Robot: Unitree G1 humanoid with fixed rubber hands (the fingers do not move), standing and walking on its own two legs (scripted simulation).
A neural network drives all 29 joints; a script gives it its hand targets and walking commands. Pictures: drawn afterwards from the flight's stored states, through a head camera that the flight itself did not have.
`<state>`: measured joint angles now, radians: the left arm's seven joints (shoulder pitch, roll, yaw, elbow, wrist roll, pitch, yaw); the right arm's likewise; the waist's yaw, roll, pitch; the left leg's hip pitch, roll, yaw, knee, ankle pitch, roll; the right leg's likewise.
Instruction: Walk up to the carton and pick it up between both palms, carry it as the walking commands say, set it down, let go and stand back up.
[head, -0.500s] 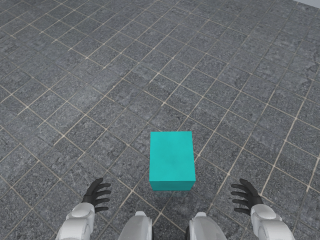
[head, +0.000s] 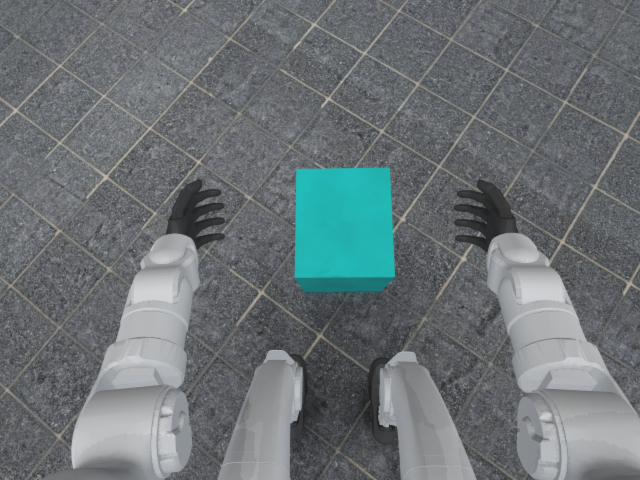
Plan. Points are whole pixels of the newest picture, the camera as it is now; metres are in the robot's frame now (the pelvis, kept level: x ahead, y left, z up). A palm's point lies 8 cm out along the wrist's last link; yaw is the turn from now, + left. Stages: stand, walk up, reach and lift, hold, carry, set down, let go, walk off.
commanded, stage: reach and lift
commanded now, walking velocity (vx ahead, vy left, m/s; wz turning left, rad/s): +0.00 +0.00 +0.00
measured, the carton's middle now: (342, 236) +0.51 +0.00 -0.54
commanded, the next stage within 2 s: none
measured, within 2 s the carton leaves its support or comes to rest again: neither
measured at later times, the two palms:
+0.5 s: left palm (206, 173) +0.50 +0.20 -0.13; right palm (474, 169) +0.51 -0.19 -0.13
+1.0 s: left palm (231, 212) +0.49 +0.21 -0.28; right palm (447, 208) +0.50 -0.19 -0.28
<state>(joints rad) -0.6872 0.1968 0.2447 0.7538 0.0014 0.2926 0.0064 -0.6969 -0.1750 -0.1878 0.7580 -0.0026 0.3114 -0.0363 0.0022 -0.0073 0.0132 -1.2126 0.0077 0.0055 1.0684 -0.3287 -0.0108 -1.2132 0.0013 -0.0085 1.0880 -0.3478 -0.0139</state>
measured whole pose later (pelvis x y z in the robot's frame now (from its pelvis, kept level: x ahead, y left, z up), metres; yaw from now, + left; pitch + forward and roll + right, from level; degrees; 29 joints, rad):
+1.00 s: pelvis -0.01 +0.01 -0.15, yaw +0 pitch +49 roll +0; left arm -1.07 0.25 0.26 0.84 -0.06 0.11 0.09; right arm -1.10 -0.28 -0.23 0.89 0.07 0.11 -0.05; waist 0.01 0.00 -0.08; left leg -2.02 -0.03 -0.03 1.63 -0.48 -0.02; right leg -2.01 0.02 0.01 1.64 -0.50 0.01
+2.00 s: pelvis -0.03 +0.01 -0.31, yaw +0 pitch +39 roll +1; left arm -1.32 0.34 0.11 1.08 -0.26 0.02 0.13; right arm -1.34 -0.37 -0.05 1.11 0.24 0.02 -0.11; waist 0.01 0.01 0.27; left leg -2.31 -0.03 -0.01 2.17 -0.55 -0.03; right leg -2.30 0.03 0.01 2.19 -0.57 0.01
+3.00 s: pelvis -0.03 +0.00 -0.31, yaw +0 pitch +37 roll +1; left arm -1.39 0.21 0.24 1.08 -0.09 0.09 0.13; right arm -1.43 -0.27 -0.13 1.15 0.12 0.09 -0.13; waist 0.02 -0.01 0.30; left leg -2.28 -0.06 -0.03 2.19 -0.56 -0.05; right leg -2.28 0.06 0.01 2.20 -0.57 0.01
